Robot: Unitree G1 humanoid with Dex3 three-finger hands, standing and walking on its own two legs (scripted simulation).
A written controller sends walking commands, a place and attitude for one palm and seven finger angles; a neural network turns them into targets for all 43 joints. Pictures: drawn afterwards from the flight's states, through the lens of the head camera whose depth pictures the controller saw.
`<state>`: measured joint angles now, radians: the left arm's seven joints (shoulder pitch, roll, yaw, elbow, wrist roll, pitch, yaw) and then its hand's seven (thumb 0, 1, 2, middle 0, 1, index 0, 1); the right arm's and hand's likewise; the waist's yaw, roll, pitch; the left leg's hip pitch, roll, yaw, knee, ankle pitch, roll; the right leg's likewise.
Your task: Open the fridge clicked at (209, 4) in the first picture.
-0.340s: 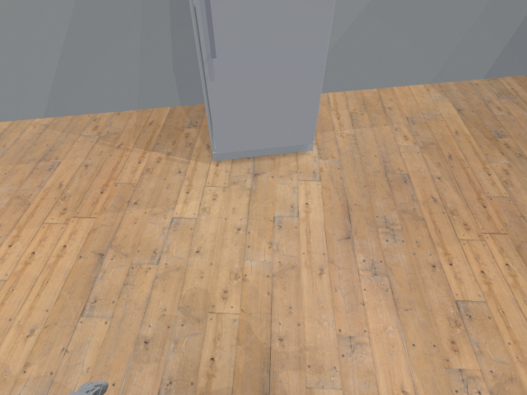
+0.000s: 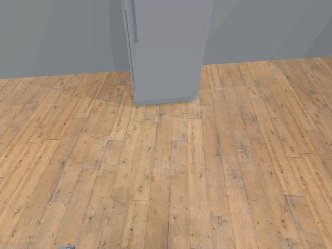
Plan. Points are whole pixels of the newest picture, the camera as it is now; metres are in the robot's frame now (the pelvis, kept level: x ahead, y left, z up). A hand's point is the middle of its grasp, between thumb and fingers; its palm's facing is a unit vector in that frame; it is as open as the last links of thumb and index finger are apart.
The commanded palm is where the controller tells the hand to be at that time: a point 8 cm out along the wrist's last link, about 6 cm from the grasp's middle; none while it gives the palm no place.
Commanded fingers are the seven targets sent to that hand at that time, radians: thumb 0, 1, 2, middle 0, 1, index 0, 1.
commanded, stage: stand and wait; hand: left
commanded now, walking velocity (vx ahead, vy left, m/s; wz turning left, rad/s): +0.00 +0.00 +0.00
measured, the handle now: (133, 5) +1.37 +0.29 +0.09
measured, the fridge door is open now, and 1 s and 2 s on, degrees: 0 0 0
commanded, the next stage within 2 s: look at it before walking up in 0.48 s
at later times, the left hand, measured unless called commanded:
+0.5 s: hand out of the picture +0.05 +0.25 -0.15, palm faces -0.03 -0.94 -0.34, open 7.4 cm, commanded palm none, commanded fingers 0.00 0.90 0.90 -0.20 -0.30 -0.20 -0.30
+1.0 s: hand out of the picture +0.05 +0.25 -0.15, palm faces -0.04 -0.94 -0.33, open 7.4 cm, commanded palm none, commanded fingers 0.00 0.90 0.90 -0.20 -0.30 -0.20 -0.30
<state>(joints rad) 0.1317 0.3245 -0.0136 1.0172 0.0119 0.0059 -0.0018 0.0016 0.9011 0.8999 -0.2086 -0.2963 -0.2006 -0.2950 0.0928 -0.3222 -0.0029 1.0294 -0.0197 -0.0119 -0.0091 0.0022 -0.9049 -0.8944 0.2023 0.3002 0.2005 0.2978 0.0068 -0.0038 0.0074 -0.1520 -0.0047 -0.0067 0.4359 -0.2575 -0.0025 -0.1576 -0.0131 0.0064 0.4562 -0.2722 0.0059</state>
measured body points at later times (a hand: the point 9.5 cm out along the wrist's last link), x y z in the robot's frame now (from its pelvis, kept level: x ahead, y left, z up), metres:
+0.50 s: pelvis -0.02 +0.00 +0.00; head -0.02 +0.00 +0.45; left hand +0.06 +0.30 -0.13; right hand +0.05 -0.30 -0.13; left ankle -0.01 +0.12 -0.74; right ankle -0.02 -0.12 -0.74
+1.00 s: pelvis -0.02 +0.00 +0.00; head -0.01 +0.00 +0.45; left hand +0.05 +0.30 -0.13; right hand +0.06 -0.30 -0.13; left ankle -0.01 +0.12 -0.74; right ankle -0.02 -0.12 -0.74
